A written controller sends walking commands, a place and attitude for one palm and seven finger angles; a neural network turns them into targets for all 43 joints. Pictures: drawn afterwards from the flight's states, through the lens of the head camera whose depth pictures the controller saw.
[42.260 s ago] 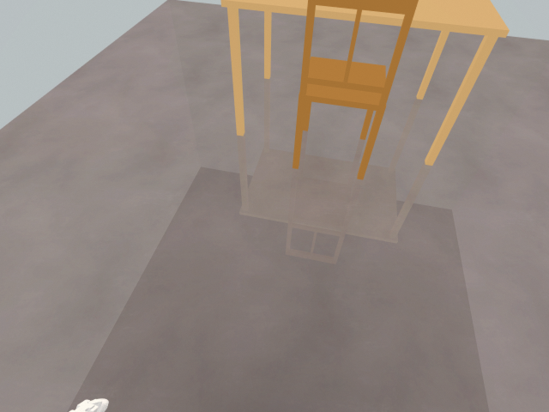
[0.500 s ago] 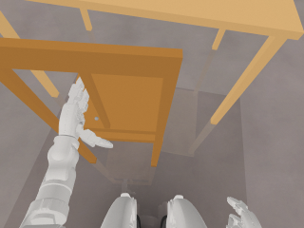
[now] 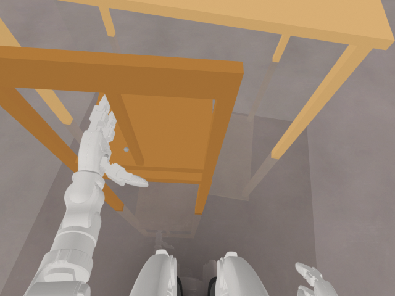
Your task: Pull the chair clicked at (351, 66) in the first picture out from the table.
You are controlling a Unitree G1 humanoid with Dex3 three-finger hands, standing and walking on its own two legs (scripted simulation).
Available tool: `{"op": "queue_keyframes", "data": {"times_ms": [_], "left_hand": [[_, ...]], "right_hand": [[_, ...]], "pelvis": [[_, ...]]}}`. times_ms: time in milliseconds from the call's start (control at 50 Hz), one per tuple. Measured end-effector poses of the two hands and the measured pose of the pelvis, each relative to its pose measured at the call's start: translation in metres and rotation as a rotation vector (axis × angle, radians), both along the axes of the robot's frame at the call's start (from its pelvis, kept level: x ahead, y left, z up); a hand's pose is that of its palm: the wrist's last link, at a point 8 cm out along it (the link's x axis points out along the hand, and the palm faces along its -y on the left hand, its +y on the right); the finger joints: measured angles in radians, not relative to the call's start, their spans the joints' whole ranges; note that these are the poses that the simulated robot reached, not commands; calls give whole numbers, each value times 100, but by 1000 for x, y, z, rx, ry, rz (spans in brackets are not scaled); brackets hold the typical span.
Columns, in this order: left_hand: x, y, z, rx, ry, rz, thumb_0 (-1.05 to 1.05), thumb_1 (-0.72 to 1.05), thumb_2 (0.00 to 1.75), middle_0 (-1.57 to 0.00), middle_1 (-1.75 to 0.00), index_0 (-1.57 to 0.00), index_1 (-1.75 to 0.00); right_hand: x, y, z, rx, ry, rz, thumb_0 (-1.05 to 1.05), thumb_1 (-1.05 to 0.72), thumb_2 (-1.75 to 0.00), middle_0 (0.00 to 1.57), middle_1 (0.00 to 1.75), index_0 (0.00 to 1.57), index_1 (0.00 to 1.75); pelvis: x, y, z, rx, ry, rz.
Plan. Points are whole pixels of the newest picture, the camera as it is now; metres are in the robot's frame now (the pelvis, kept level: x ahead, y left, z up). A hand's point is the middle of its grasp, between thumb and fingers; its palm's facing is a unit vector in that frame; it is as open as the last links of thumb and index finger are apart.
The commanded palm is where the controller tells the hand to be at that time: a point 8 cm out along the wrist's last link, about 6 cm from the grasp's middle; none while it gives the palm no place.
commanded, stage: push the fingers through the gap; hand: left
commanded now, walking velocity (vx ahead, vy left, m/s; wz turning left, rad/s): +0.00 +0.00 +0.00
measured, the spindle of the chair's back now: (129, 134) +0.43 +0.15 +0.02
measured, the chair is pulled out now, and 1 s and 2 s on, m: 0.16 0.16 0.18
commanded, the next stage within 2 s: hook a spindle and tug to test in 0.02 s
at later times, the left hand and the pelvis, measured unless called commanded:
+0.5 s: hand (130, 150) +0.39 +0.14 +0.02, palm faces -0.05 -1.00 -0.03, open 15.2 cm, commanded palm +0.38 +0.19 +0.02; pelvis +0.00 +0.00 +0.00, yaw +0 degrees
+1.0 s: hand (132, 148) +0.40 +0.14 +0.02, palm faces -0.04 -1.00 -0.03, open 5.7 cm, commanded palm +0.37 +0.19 +0.02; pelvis +0.00 +0.00 +0.00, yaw +0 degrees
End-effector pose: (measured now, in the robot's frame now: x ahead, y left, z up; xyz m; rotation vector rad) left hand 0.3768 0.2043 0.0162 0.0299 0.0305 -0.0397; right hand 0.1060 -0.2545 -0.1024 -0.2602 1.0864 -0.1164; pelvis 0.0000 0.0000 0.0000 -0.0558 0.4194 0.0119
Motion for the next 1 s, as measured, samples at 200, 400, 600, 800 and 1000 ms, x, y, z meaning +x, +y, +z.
{"op": "queue_keyframes", "data": {"times_ms": [200, 400, 600, 800, 1000], "left_hand": [[9, -2, 0, -2, -7, -6, -2, -50, 30, -6, -10, -7, -10], [2, -3, 3, -3, -8, -4, -2, -50, 30, -17, -42, -17, -42], [-1, -13, 1, 1, -7, -9, -2, -37, 36, -33, -93, -34, -93], [-2, -10, 5, 8, -12, -2, -1, 10, 56, -46, -134, -47, -134], [1, -13, 5, 5, -8, 1, 0, 61, 78, -45, -142, -47, -142]], "right_hand": [[4, 4, -2, -1, -1, 2, 1, -90, -90, 20, 30, 21, 30], [3, 8, 1, 12, 6, -5, 1, -90, -90, 20, 30, 21, 30], [7, 6, -2, 12, 3, 2, 1, -90, -90, 20, 30, 21, 30], [8, 2, -1, 18, -9, 1, 1, -90, -90, 20, 30, 21, 30], [7, -3, -1, 16, -13, -7, 1, -90, -90, 20, 30, 21, 30]], "pelvis": [[-1, 4, -2, -5, 7, 0], [2, 5, 1, -5, 3, -3], [1, 3, 0, -3, 0, 0], [1, -2, 0, 2, -5, -1], [2, -5, 0, 6, -3, -4]]}}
